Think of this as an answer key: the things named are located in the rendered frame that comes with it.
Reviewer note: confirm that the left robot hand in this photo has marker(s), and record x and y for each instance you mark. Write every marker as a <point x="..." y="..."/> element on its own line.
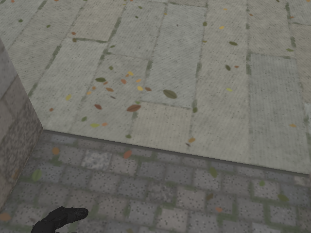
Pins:
<point x="58" y="218"/>

